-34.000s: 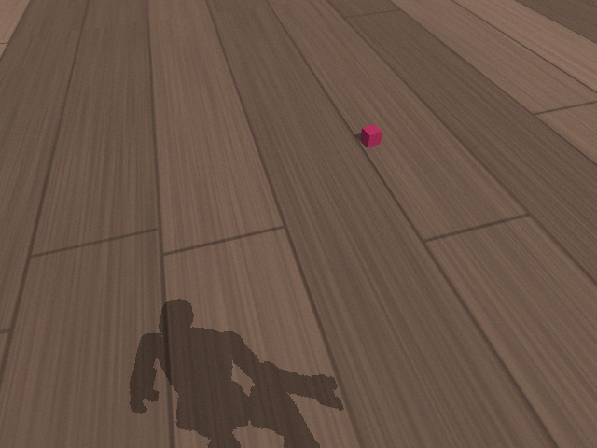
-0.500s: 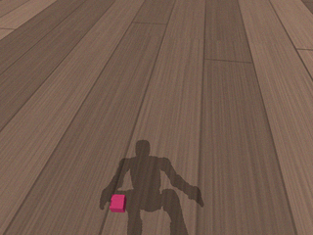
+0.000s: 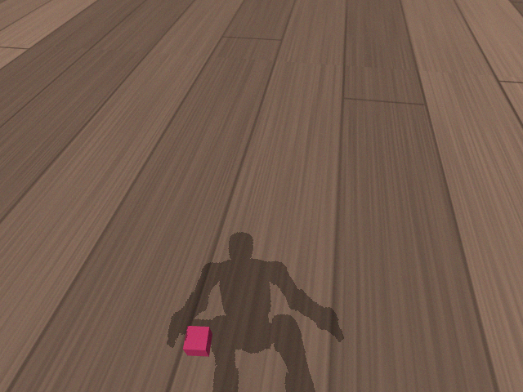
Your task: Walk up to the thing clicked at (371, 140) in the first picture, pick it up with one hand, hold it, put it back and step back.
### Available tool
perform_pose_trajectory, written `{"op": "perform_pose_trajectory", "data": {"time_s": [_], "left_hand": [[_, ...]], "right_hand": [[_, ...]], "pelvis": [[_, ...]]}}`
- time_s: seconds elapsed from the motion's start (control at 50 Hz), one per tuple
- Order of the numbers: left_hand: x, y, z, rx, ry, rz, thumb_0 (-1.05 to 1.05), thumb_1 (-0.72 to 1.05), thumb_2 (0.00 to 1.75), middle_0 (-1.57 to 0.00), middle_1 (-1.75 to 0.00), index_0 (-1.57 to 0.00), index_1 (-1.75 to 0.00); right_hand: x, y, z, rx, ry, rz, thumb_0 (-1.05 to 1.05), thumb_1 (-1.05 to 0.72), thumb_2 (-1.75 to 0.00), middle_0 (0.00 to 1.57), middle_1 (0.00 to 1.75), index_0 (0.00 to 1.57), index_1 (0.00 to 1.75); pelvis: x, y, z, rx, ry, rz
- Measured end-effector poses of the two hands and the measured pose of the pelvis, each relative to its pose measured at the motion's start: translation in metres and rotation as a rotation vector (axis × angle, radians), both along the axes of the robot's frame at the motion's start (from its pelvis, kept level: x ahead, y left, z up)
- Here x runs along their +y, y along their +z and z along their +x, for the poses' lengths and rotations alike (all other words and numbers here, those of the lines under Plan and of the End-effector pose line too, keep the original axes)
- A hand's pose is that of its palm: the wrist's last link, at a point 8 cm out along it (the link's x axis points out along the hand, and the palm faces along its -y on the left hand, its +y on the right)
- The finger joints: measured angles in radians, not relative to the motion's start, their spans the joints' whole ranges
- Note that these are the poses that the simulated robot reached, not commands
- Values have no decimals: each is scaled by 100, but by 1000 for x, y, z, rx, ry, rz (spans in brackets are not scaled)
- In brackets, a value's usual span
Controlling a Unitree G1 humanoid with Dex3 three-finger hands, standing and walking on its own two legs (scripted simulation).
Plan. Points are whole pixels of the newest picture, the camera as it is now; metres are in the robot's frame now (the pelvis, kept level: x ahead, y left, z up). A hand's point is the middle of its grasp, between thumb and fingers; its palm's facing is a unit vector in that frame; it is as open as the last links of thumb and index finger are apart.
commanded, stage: stand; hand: left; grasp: from above
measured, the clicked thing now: (198, 341) +0.42 +0.27 -0.74
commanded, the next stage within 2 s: step back in 0.48 s
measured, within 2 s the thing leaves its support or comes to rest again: neither
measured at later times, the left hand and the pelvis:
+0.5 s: hand out of the picture +0.07 +0.25 -0.16, palm faces +0.02 -0.94 -0.34, open 7.4 cm; pelvis +0.00 +0.00 +0.00, yaw +0 degrees
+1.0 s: hand out of the picture +0.05 +0.30 -0.18, palm faces -0.06 -0.93 -0.37, open 7.4 cm; pelvis -0.08 +0.04 -0.02, yaw -2 degrees
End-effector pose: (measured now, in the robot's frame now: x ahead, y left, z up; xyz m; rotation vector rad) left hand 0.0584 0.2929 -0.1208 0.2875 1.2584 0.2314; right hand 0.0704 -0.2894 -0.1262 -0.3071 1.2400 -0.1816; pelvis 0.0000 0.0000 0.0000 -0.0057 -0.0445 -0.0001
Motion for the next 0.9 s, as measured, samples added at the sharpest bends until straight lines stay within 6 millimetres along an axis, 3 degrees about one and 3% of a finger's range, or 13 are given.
{"op": "perform_pose_trajectory", "data": {"time_s": [0.48, 0.62, 0.7, 0.78, 0.9], "left_hand": [[-1, 1, 2, -8, -6, -1, 1, 90, 90, -20, -30, -20, -30], [16, -2, 0, -28, 8, 25, 1, 90, 90, -20, -30, -20, -30], [37, -10, 7, -45, -34, 46, 1, 90, 90, -20, -30, -21, -30], [59, -23, 23, -99, -38, 49, 1, 90, 90, -20, -30, -20, -30], [58, -20, 18, -115, -63, 41, 1, 90, 90, -20, -30, -20, -30]], "right_hand": [[-4, 2, 1, -2, 3, -3, 0, -90, -90, 20, 29, 20, 30], [-10, -2, -1, -6, -5, -22, 0, -90, -90, 20, 29, 20, 30], [-6, -1, -14, -8, -21, -54, 0, -91, -90, 20, 29, 20, 30], [4, -4, -38, 26, -5, -102, 0, -91, -90, 20, 29, 20, 30], [20, 3, -70, 60, -13, -102, 0, -90, -90, 20, 29, 20, 30]], "pelvis": [[-3, 0, 2, 2, 1, 1], [6, -9, -20, 6, 10, -3], [23, -17, -29, 14, 8, 1], [38, -30, -41, 17, 17, -2], [43, -21, -61, 25, 3, -9]]}}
